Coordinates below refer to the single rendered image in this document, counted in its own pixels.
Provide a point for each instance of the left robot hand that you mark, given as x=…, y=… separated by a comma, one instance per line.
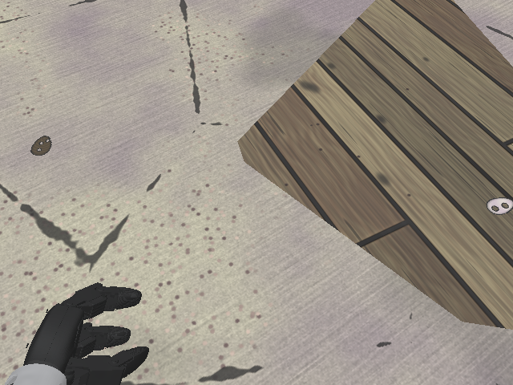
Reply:
x=62, y=340

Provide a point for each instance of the robot left forearm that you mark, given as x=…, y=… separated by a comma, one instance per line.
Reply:
x=36, y=374

